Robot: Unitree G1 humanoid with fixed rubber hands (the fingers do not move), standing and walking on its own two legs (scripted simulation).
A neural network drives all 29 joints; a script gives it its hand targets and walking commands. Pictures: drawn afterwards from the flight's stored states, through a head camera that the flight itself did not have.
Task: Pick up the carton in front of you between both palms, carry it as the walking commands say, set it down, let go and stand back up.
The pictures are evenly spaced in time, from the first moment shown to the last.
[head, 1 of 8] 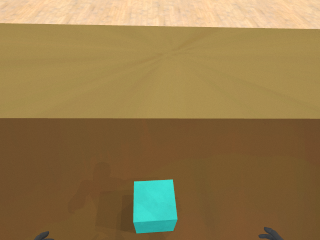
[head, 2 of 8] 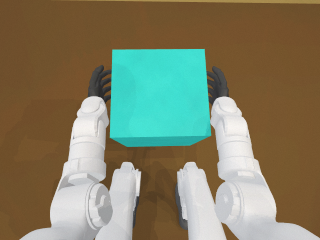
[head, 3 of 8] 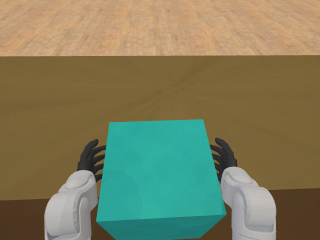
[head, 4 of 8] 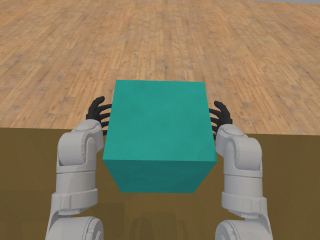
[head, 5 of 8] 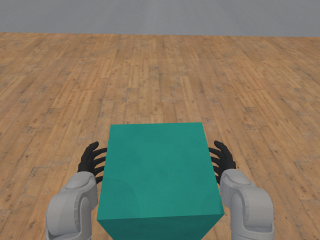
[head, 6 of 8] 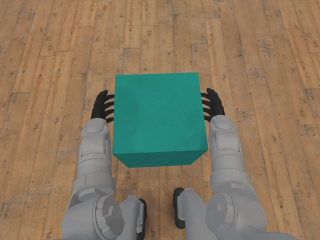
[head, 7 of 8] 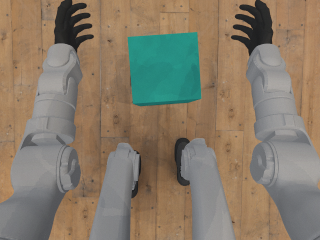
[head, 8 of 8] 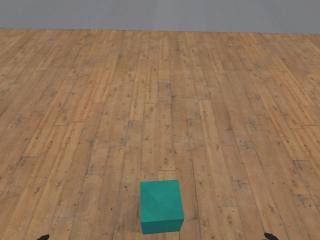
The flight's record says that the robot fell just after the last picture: no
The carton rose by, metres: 0.69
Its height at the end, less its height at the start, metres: -0.52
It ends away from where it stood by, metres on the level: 5.85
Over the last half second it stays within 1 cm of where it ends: yes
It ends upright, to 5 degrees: yes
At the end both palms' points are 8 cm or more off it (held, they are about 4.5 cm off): yes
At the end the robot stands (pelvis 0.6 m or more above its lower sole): yes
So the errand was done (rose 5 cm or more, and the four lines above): yes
